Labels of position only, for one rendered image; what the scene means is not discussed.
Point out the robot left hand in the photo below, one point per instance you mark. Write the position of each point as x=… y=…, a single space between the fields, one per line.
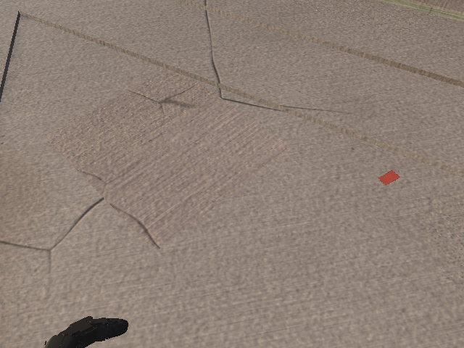
x=86 y=331

